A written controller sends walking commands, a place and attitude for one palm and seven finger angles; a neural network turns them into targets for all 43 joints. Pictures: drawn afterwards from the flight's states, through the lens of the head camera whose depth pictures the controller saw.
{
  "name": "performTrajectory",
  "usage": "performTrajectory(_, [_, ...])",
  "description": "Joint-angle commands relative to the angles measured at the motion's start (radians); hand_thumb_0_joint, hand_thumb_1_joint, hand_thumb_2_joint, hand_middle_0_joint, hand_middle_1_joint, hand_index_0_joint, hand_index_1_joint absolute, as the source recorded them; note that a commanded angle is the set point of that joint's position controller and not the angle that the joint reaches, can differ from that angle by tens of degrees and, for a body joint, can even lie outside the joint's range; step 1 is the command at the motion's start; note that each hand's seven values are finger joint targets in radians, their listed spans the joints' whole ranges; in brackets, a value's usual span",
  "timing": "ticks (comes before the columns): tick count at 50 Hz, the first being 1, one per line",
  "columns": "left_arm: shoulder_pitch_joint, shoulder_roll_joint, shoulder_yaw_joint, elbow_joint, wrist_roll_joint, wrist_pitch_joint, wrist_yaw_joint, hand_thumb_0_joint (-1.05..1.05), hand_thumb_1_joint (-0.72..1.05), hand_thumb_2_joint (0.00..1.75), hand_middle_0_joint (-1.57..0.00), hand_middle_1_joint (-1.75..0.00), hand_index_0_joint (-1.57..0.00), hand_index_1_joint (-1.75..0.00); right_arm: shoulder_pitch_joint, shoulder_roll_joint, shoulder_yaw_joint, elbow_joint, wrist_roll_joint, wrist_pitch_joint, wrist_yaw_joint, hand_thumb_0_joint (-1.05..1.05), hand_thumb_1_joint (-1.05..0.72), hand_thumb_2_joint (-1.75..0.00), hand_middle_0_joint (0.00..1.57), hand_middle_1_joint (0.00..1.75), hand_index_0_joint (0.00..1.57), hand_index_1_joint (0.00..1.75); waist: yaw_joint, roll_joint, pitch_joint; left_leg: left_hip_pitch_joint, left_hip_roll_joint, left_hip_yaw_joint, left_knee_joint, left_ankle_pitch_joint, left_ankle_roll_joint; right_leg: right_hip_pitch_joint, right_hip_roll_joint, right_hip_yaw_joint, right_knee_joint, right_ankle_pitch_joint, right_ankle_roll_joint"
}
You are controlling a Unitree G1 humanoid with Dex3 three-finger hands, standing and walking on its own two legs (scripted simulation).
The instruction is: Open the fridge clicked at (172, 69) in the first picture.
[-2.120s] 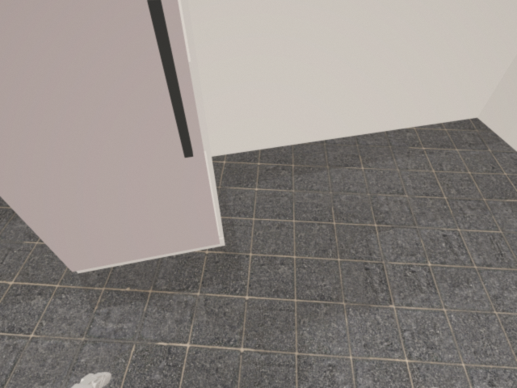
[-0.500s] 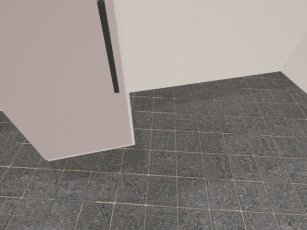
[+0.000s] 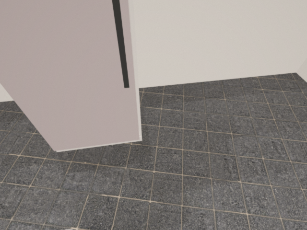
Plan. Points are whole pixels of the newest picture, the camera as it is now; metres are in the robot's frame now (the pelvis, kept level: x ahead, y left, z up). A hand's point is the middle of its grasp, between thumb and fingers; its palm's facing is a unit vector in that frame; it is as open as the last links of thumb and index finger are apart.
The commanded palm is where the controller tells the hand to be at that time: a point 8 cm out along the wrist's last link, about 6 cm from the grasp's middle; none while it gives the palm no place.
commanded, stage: turn to face it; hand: right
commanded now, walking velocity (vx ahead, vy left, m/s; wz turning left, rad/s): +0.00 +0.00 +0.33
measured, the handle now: (121, 46) +0.77 +0.17 +0.08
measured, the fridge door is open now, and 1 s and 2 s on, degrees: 0 0 0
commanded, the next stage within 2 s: take the last steps up to it in 0.38 s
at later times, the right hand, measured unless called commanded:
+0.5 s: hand out of the picture +0.06 -0.21 -0.18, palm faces -0.11 +0.97 -0.20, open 7.4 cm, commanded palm none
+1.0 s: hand out of the picture +0.03 -0.15 -0.19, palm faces -0.22 +0.97 -0.11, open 7.4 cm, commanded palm none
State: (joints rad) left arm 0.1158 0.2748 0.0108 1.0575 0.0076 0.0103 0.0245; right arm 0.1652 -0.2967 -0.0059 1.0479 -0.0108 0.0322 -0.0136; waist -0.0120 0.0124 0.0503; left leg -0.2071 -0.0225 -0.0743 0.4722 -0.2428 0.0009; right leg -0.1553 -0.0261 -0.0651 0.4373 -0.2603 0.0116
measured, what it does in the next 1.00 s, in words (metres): steps on the spot: left foot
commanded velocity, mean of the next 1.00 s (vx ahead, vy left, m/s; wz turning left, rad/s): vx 0.16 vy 0.08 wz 0.20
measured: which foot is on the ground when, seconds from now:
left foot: down 0.00-0.38, up 0.40-0.70, down 0.72-1.00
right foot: down 0.00-0.72, up 0.74-1.00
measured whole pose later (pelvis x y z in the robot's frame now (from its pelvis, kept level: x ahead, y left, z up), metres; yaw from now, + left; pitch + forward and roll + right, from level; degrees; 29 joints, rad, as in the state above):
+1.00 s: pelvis +0.03 +0.02 -0.01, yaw +15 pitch +1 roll +3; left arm 0.24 0.19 0.06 1.02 0.02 0.00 -0.01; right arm 0.39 -0.16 -0.03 1.10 -0.03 -0.02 -0.01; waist 0.00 0.03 0.01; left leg -0.05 -0.04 0.06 0.41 -0.37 0.01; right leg -0.48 -0.12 -0.12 0.80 -0.34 0.02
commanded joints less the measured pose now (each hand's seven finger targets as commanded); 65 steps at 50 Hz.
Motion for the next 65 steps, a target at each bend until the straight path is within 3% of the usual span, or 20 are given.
performTrajectory(1, [0.036, 0.152, 0.045, -0.073, 0.004, -0.007, 0.009, 0.00, 0.90, 0.90, -0.20, -0.30, -0.20, -0.30, 0.026, -0.128, -0.042, -0.093, -0.007, -0.004, 0.001, 0.00, -0.90, -0.90, 0.20, 0.30, 0.20, 0.30, 0.013, -0.028, -0.068, -0.064, 0.088, -0.076, 0.036, 0.296, 0.025, 0.026, -0.141, 0.068, -0.010, 0.186, -0.031])
performTrajectory(6, [0.035, 0.125, 0.059, -0.106, 0.004, -0.002, 0.006, 0.00, 0.90, 0.90, -0.20, -0.30, -0.20, -0.30, 0.052, -0.116, -0.053, -0.125, -0.012, -0.002, 0.004, 0.00, -0.90, -0.90, 0.20, 0.30, 0.20, 0.30, 0.006, -0.016, -0.062, -0.101, 0.090, -0.135, 0.043, 0.216, 0.041, -0.046, -0.126, 0.046, 0.044, 0.030, -0.031])
performTrajectory(12, [0.077, 0.045, 0.057, -0.109, -0.001, 0.002, 0.004, 0.00, 0.90, 0.90, -0.20, -0.30, -0.20, -0.30, 0.070, -0.137, -0.078, -0.145, -0.014, -0.003, -0.011, 0.00, -0.90, -0.90, 0.20, 0.30, 0.20, 0.30, -0.004, 0.192, -0.062, -0.071, 0.233, -0.393, -0.157, 0.155, 0.168, -0.176, -0.012, 0.024, 0.302, -0.197, 0.005])
performTrajectory(16, [0.186, 0.024, 0.053, -0.076, -0.008, -0.020, 0.011, 0.00, 0.90, 0.90, -0.20, -0.30, -0.20, -0.30, 0.022, -0.095, -0.081, -0.163, -0.009, -0.006, -0.016, 0.00, -0.90, -0.90, 0.20, 0.30, 0.20, 0.30, 0.047, 0.122, -0.141, -0.084, 0.171, -0.293, -0.031, 0.286, 0.123, -0.012, -0.026, 0.050, 0.057, -0.040, -0.005])
performTrajectory(19, [0.168, 0.124, 0.076, -0.095, 0.008, -0.027, 0.015, 0.00, 0.90, 0.90, -0.20, -0.30, -0.20, -0.30, 0.007, -0.001, -0.068, -0.186, -0.001, -0.001, -0.001, 0.00, -0.90, -0.90, 0.20, 0.30, 0.20, 0.30, 0.046, -0.293, -0.088, -0.302, -0.037, 0.014, 0.377, -0.213, -0.011, 0.027, -0.363, 0.367, -0.195, 0.099, -0.170])
performTrajectory(24, [0.068, 0.066, 0.059, -0.119, 0.021, -0.026, 0.019, 0.00, 0.90, 0.90, -0.20, -0.30, -0.20, -0.30, 0.076, 0.017, -0.076, -0.135, -0.017, 0.018, 0.013, 0.00, -0.90, -0.90, 0.20, 0.30, 0.20, 0.30, -0.012, -0.134, 0.005, -0.276, 0.030, 0.047, 0.538, -0.202, -0.027, -0.087, -0.261, 0.134, -0.151, 0.176, -0.174])
performTrajectory(29, [0.218, 0.110, 0.082, -0.062, 0.030, -0.028, 0.013, 0.00, 0.90, 0.90, -0.20, -0.30, -0.20, -0.30, -0.001, 0.037, -0.065, -0.160, -0.020, 0.009, 0.039, 0.00, -0.90, -0.90, 0.20, 0.30, 0.20, 0.30, 0.067, -0.164, 0.003, -0.229, 0.048, 0.128, 0.283, -0.241, -0.018, 0.013, -0.325, 0.170, -0.190, -0.104, -0.169])
performTrajectory(34, [0.190, 0.124, 0.091, -0.055, 0.028, -0.030, 0.005, 0.00, 0.90, 0.90, -0.20, -0.30, -0.20, -0.30, 0.129, 0.032, -0.074, -0.111, -0.022, -0.010, 0.052, 0.00, -0.90, -0.90, 0.20, 0.30, 0.20, 0.30, 0.004, -0.073, -0.009, 0.074, 0.008, 0.181, -0.043, -0.090, 0.015, -0.164, -0.287, 0.087, -0.047, -0.230, -0.089])
performTrajectory(35, [0.169, 0.084, 0.083, -0.068, 0.022, -0.031, 0.001, 0.00, 0.90, 0.90, -0.20, -0.30, -0.20, -0.30, 0.217, -0.005, -0.086, -0.084, -0.025, -0.021, 0.044, 0.00, -0.90, -0.90, 0.20, 0.30, 0.20, 0.30, -0.039, 0.036, -0.033, 0.222, 0.090, 0.078, -0.147, -0.147, 0.047, -0.296, -0.227, -0.004, 0.118, -0.273, -0.043])
performTrajectory(36, [0.115, 0.002, 0.058, -0.110, 0.011, -0.032, -0.004, 0.00, 0.90, 0.90, -0.20, -0.30, -0.20, -0.30, 0.292, -0.106, -0.102, -0.060, -0.032, -0.029, 0.026, 0.00, -0.90, -0.90, 0.20, 0.30, 0.20, 0.30, -0.074, 0.339, -0.016, 0.327, 0.314, -0.289, -0.289, -0.306, 0.145, -0.545, -0.077, -0.151, 0.407, -0.377, 0.022])
performTrajectory(37, [-0.018, 0.028, 0.055, -0.159, 0.022, -0.032, -0.012, 0.00, 0.90, 0.90, -0.20, -0.30, -0.20, -0.30, 0.347, -0.116, -0.102, -0.053, -0.014, -0.030, 0.010, 0.00, -0.90, -0.90, 0.20, 0.30, 0.20, 0.30, -0.126, 0.271, 0.047, 0.229, 0.379, -0.384, -0.338, -0.322, 0.214, -0.611, -0.061, -0.046, 0.561, -0.369, 0.008])
performTrajectory(42, [0.059, -0.007, 0.063, -0.116, 0.027, -0.024, -0.031, 0.00, 0.90, 0.90, -0.20, -0.30, -0.20, -0.30, 0.180, -0.019, -0.071, -0.062, -0.023, -0.066, -0.004, 0.00, -0.90, -0.90, 0.20, 0.30, 0.20, 0.30, 0.010, 0.091, 0.093, 0.027, 0.274, -0.122, -0.287, -0.115, 0.198, -0.480, -0.117, -0.012, 0.610, -0.134, 0.018])
performTrajectory(48, [0.078, -0.045, 0.057, -0.111, 0.017, -0.039, -0.036, 0.00, 0.90, 0.90, -0.20, -0.30, -0.20, -0.30, 0.217, -0.029, -0.066, -0.008, -0.024, -0.074, 0.000, 0.00, -0.90, -0.90, 0.20, 0.30, 0.20, 0.30, 0.022, 0.093, 0.071, 0.001, 0.230, -0.042, -0.234, 0.027, 0.175, -0.293, -0.087, -0.069, 0.321, -0.065, 0.011])
performTrajectory(51, [0.287, -0.010, 0.068, -0.037, 0.022, -0.060, -0.016, 0.00, 0.90, 0.90, -0.20, -0.30, -0.20, -0.30, 0.197, -0.012, -0.065, 0.006, -0.014, -0.071, 0.006, 0.00, -0.90, -0.90, 0.20, 0.30, 0.20, 0.30, 0.112, -0.004, -0.021, -0.065, 0.149, 0.037, 0.038, 0.177, 0.127, 0.043, -0.046, -0.099, 0.106, 0.060, 0.000])
performTrajectory(52, [0.427, 0.078, 0.088, 0.006, 0.032, -0.069, 0.000, 0.00, 0.90, 0.90, -0.20, -0.30, -0.20, -0.30, 0.224, 0.032, -0.061, -0.001, -0.006, -0.069, 0.016, 0.00, -0.90, -0.90, 0.20, 0.30, 0.20, 0.30, 0.155, -0.207, -0.125, -0.163, 0.070, 0.092, 0.309, 0.095, 0.076, 0.229, -0.199, 0.120, -0.003, -0.011, -0.042])
performTrajectory(53, [0.513, 0.182, 0.105, 0.027, 0.033, -0.071, 0.010, 0.00, 0.90, 0.90, -0.20, -0.30, -0.20, -0.30, 0.259, 0.073, -0.050, -0.024, -0.002, -0.063, 0.028, 0.00, -0.90, -0.90, 0.20, 0.30, 0.20, 0.30, 0.148, -0.448, -0.170, -0.380, -0.037, 0.145, 0.622, -0.304, 0.029, 0.327, -0.478, 0.536, -0.175, -0.058, -0.126])
performTrajectory(54, [0.478, 0.190, 0.100, 0.017, 0.022, -0.059, 0.018, 0.00, 0.90, 0.90, -0.20, -0.30, -0.20, -0.30, 0.204, 0.017, -0.058, -0.047, -0.014, -0.056, 0.026, 0.00, -0.90, -0.90, 0.20, 0.30, 0.20, 0.30, 0.144, -0.308, -0.129, -0.403, 0.016, 0.030, 0.758, -0.310, 0.050, 0.234, -0.529, 0.612, -0.232, -0.180, -0.179])
performTrajectory(57, [0.294, 0.034, 0.060, -0.014, 0.024, -0.077, 0.025, 0.00, 0.90, 0.90, -0.20, -0.30, -0.20, -0.30, 0.138, 0.049, -0.071, -0.023, -0.029, -0.045, 0.040, 0.00, -0.90, -0.90, 0.20, 0.30, 0.20, 0.30, 0.059, -0.118, 0.084, -0.429, 0.108, 0.013, 0.817, -0.054, 0.022, -0.027, -0.403, 0.333, -0.258, -0.061, -0.094])
performTrajectory(60, [0.287, -0.010, 0.049, 0.005, 0.019, -0.096, 0.026, 0.00, 0.90, 0.90, -0.20, -0.30, -0.20, -0.30, 0.211, 0.099, -0.067, 0.011, -0.028, -0.027, 0.044, 0.00, -0.90, -0.90, 0.20, 0.30, 0.20, 0.30, 0.014, -0.112, 0.033, -0.369, 0.103, 0.050, 0.775, 0.031, -0.009, -0.028, -0.312, 0.086, -0.221, 0.178, -0.060])
performTrajectory(65, [0.363, -0.032, 0.051, 0.039, 0.016, -0.092, 0.020, 0.00, 0.90, 0.90, -0.20, -0.30, -0.20, -0.30, 0.122, 0.111, -0.066, -0.024, -0.027, -0.017, 0.046, 0.00, -0.90, -0.90, 0.20, 0.30, 0.20, 0.30, 0.025, -0.140, 0.060, -0.466, 0.130, 0.100, 0.668, 0.103, -0.037, 0.027, -0.287, -0.006, -0.220, 0.294, -0.077])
